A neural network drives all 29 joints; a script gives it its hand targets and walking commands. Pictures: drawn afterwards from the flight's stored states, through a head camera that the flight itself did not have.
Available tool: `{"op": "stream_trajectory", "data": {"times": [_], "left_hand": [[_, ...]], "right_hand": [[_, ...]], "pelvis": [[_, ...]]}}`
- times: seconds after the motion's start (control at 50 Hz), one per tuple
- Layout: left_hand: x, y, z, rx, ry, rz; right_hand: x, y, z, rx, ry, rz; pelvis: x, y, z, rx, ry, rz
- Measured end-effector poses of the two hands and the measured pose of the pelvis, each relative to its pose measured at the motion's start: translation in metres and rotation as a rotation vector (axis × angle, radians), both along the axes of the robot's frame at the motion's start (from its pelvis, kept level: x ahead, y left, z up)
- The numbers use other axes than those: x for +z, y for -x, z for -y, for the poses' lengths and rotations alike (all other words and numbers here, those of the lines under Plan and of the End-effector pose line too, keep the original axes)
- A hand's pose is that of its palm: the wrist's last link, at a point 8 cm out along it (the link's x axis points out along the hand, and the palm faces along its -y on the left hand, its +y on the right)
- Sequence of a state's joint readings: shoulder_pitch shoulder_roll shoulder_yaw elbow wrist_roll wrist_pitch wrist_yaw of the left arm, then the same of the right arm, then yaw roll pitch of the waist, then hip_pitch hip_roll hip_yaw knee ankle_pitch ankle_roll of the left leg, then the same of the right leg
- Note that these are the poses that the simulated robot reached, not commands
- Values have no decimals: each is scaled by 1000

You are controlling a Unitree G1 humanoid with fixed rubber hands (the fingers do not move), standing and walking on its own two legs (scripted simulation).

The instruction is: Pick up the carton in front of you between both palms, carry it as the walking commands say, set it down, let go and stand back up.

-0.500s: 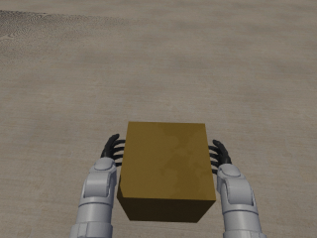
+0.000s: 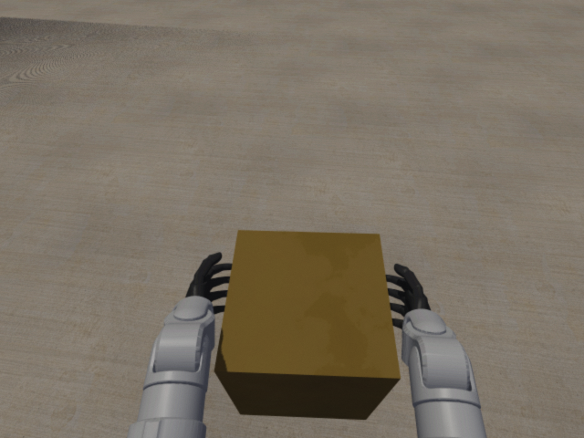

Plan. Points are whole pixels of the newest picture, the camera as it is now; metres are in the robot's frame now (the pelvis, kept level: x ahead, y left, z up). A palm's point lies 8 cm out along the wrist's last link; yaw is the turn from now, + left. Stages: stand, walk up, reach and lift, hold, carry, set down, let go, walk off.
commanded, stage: hold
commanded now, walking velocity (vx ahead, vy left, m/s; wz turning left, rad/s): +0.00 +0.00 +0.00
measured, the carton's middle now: (305, 330) +0.29 +0.00 -0.05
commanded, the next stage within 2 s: set down in 0.30 s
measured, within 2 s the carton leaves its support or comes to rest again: neither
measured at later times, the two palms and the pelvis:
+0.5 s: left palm (195, 320) +0.26 +0.15 +0.03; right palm (413, 318) +0.27 -0.15 +0.02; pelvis -0.04 -0.02 -0.01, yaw +5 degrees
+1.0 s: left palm (228, 338) +0.32 +0.14 -0.17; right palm (383, 337) +0.34 -0.15 -0.19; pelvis -0.05 -0.01 -0.10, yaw +5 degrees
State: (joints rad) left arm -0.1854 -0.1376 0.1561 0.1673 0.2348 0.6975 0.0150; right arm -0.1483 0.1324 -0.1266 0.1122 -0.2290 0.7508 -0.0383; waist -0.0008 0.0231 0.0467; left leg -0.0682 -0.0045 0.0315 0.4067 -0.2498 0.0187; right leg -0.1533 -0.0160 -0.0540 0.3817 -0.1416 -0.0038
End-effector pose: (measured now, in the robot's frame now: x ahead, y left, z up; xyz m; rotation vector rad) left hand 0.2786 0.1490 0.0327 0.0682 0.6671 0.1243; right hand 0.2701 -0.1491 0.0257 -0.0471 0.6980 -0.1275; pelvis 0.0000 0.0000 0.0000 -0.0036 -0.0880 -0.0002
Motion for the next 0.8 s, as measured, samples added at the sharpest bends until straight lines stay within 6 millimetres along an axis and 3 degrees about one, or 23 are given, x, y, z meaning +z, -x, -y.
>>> {"op": "stream_trajectory", "data": {"times": [0.14,0.34,0.56,0.68,0.8], "left_hand": [[2,19,-8,42,8,10],[4,31,0,46,5,21],[-4,14,-4,121,43,12],[-34,-4,-9,135,38,-23],[-96,-20,-7,126,13,-44]], "right_hand": [[2,8,-8,38,2,10],[3,19,0,34,-10,20],[-6,-12,-5,36,-71,7],[-36,-34,-10,58,-58,-28],[-100,-50,-9,85,-27,-45]], "pelvis": [[-2,14,2,15,1,43],[-5,30,10,37,-2,77],[-15,38,22,84,-5,69],[-26,42,21,86,0,-11],[-42,47,16,81,3,-202]]}}
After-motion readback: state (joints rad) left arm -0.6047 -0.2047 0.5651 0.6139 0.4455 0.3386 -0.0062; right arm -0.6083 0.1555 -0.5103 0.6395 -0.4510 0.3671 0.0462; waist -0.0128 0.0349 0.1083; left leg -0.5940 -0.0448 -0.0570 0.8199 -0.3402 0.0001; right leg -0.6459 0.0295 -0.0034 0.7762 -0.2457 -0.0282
